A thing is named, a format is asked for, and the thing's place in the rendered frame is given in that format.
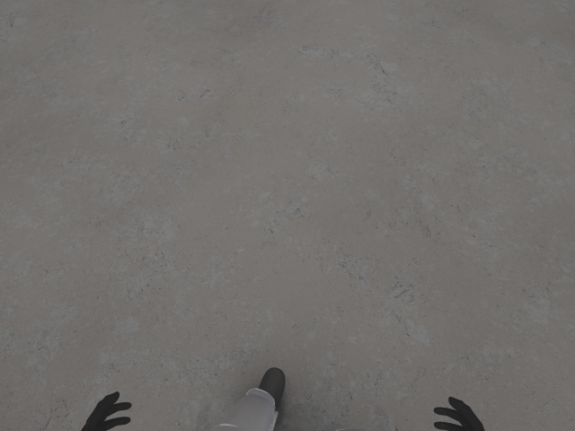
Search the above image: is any robot right hand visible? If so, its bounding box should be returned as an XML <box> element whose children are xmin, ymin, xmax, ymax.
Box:
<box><xmin>434</xmin><ymin>397</ymin><xmax>485</xmax><ymax>431</ymax></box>

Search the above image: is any robot left foot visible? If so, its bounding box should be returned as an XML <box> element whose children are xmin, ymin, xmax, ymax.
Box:
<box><xmin>259</xmin><ymin>367</ymin><xmax>285</xmax><ymax>411</ymax></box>

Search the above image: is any robot left shin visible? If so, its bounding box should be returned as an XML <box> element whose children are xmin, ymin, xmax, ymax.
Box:
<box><xmin>246</xmin><ymin>388</ymin><xmax>275</xmax><ymax>406</ymax></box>

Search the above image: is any robot left hand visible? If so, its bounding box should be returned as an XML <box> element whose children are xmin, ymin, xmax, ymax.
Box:
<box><xmin>81</xmin><ymin>391</ymin><xmax>131</xmax><ymax>431</ymax></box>

